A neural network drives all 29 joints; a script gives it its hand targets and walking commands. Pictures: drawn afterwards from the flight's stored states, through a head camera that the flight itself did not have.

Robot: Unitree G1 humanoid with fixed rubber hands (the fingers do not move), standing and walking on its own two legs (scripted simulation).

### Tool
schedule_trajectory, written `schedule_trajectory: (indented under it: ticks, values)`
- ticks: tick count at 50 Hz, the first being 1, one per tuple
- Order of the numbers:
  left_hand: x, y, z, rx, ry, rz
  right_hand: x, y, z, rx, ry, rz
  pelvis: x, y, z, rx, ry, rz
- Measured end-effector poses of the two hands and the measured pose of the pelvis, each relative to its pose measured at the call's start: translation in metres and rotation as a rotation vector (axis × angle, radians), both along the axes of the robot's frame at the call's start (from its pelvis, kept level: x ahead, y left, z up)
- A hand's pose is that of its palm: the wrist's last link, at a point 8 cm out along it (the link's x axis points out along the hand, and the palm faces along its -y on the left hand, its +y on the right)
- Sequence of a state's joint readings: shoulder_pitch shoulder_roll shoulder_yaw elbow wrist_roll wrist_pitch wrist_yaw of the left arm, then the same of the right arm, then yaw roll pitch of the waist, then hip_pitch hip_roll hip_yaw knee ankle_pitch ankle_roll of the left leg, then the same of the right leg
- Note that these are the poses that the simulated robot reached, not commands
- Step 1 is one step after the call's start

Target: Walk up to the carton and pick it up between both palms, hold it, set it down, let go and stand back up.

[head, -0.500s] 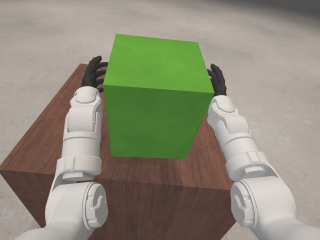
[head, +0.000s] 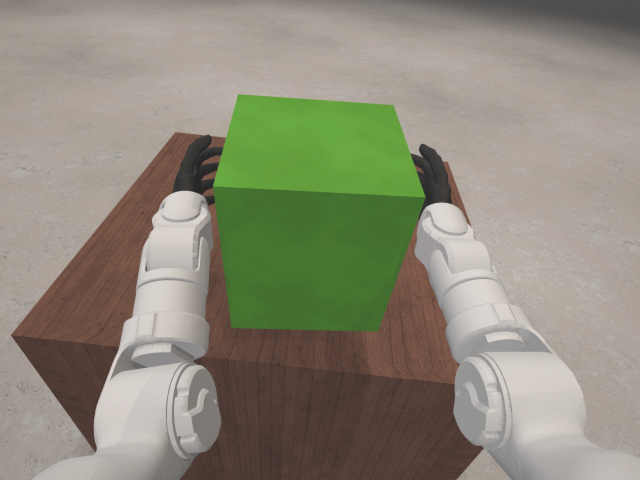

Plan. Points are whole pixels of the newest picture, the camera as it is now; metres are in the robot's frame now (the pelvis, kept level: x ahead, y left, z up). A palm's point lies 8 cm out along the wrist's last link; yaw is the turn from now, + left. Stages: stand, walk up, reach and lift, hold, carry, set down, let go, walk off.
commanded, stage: set down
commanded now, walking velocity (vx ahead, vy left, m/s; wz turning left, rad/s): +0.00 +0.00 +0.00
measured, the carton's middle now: (311, 218) +0.43 +0.01 +0.14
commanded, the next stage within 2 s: none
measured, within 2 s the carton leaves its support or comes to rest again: rests again in 1.42 s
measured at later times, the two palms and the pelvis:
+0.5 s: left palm (205, 220) +0.40 +0.15 +0.16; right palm (432, 225) +0.41 -0.15 +0.16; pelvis +0.00 +0.00 +0.00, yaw -1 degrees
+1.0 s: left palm (210, 239) +0.41 +0.15 +0.12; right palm (425, 243) +0.41 -0.15 +0.12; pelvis +0.01 +0.00 +0.00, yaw -2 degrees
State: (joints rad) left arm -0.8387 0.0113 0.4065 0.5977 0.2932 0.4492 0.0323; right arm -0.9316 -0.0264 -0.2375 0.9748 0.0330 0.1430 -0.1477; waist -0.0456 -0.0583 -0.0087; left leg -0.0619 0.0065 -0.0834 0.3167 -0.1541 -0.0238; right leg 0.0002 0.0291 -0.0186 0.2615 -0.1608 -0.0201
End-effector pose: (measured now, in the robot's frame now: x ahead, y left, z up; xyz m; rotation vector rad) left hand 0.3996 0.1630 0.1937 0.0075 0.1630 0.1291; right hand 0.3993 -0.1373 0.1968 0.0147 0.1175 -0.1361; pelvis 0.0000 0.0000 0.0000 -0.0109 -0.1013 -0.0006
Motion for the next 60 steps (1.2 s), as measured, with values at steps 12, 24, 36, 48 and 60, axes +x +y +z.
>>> schedule_trajectory:
  ticks: [12, 24, 36, 48, 60]
  values:
    - [0.003, -0.007, -0.020, -0.002, 0.028, 0.001, 0.003, -0.007, -0.018, 0.003, 0.018, -0.002, 0.000, 0.001, 0.000, 0.001, 0.021, -0.013]
    - [0.005, -0.012, -0.036, -0.006, 0.052, 0.011, 0.008, -0.012, -0.035, 0.000, 0.039, 0.006, 0.002, -0.002, 0.001, 0.003, 0.048, -0.026]
    - [0.007, -0.011, -0.053, -0.012, 0.070, 0.025, 0.013, -0.011, -0.051, -0.004, 0.054, 0.018, 0.006, -0.003, 0.001, 0.004, 0.069, -0.028]
    - [0.007, -0.014, -0.070, -0.012, 0.093, 0.029, 0.014, -0.013, -0.069, -0.007, 0.072, 0.029, 0.008, -0.003, 0.001, 0.006, 0.095, -0.038]
    - [0.005, -0.016, -0.082, -0.014, 0.100, 0.036, 0.014, -0.015, -0.082, -0.018, 0.077, 0.035, 0.008, -0.003, 0.001, 0.009, 0.117, -0.045]
